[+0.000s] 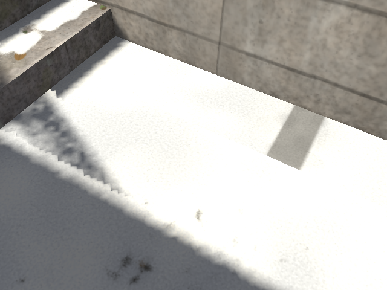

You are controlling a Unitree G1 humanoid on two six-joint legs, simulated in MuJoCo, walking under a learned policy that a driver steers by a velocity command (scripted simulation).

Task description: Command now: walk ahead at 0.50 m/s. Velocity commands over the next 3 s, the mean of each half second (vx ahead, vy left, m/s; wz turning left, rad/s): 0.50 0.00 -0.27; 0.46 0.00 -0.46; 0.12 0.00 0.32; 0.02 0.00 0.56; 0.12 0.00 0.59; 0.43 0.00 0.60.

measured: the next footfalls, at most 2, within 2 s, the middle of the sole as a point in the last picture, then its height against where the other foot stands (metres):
right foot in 0.46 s outside the picture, level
left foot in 0.94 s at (213, 220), level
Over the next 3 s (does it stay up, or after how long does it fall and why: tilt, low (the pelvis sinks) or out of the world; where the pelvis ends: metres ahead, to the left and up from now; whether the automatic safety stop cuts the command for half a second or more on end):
stays up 0.76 0.09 0.01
